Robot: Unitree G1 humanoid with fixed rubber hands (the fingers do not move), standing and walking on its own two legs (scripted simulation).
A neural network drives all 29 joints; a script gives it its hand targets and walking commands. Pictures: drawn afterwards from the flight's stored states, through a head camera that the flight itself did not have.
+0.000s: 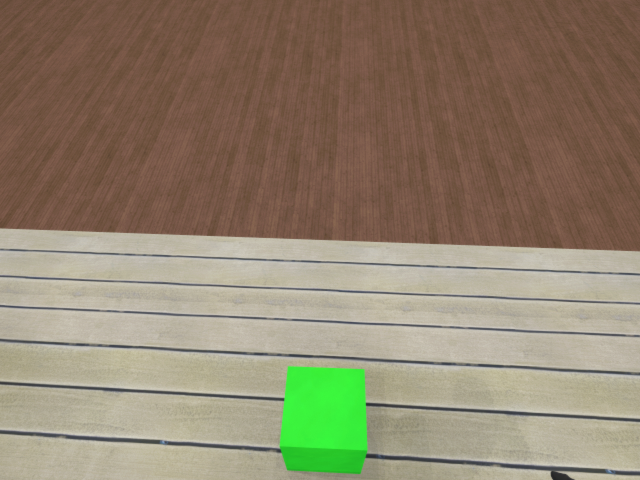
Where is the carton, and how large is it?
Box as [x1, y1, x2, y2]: [280, 366, 366, 473]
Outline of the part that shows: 288,366 280,437 280,448 287,469 360,473 366,453 364,369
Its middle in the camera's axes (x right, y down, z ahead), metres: +0.02 +0.51 +1.07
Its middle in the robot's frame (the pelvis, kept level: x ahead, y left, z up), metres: +0.40 +0.00 -0.66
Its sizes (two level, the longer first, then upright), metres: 0.210 0.200 0.250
